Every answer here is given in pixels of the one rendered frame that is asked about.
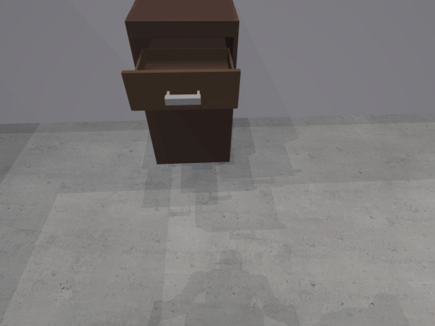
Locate handle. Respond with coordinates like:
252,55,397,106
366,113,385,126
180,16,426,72
164,90,201,105

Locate cabinet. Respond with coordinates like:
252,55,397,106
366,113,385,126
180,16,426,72
125,0,239,164

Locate drawer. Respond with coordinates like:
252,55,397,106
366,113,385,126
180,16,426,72
121,48,241,111

